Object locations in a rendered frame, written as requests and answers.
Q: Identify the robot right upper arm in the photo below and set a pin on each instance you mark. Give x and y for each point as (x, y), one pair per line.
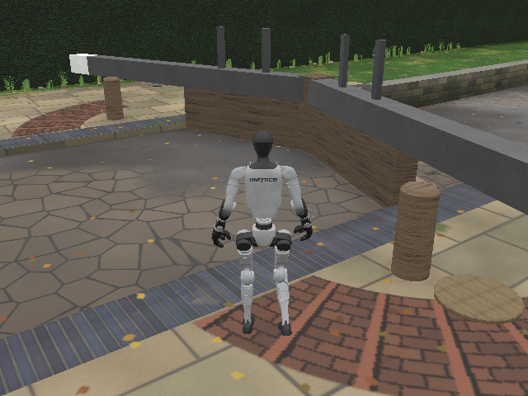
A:
(289, 174)

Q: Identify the right robot forearm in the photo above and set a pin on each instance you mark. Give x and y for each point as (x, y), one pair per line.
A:
(304, 216)

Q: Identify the left robot foot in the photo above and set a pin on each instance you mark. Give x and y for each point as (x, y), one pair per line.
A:
(247, 327)

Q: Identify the robot left hand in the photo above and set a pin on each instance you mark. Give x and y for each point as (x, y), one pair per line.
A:
(221, 235)

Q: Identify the left robot forearm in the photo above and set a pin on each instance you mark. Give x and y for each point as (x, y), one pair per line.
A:
(222, 219)

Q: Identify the robot right hand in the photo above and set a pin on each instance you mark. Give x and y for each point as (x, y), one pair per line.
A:
(300, 229)

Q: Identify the humanoid robot head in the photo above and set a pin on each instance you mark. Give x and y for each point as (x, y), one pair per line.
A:
(262, 142)

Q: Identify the robot left upper arm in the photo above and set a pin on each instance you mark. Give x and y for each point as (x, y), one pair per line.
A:
(232, 188)

